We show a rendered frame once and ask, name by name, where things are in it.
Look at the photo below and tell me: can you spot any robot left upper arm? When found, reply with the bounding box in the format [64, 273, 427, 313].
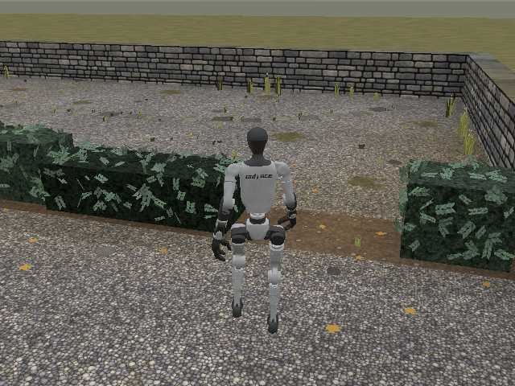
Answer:
[222, 162, 241, 209]

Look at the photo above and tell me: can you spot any robot right forearm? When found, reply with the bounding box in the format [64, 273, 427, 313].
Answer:
[286, 192, 297, 219]

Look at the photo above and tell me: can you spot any robot left forearm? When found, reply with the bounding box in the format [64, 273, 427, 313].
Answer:
[213, 197, 230, 240]

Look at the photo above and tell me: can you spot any robot right hand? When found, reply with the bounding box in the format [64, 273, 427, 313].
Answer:
[278, 214, 296, 231]

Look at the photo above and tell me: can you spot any left robot foot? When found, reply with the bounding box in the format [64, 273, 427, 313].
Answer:
[232, 298, 243, 318]

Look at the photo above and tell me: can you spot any right robot foot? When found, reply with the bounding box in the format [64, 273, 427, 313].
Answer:
[267, 313, 278, 334]

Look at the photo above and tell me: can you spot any robot right upper arm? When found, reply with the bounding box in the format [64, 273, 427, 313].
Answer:
[274, 162, 295, 204]

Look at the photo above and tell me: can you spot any robot foot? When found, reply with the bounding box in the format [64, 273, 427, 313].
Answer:
[232, 298, 243, 318]
[267, 313, 278, 334]

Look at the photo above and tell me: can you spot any robot left hand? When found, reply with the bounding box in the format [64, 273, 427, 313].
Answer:
[212, 237, 231, 261]

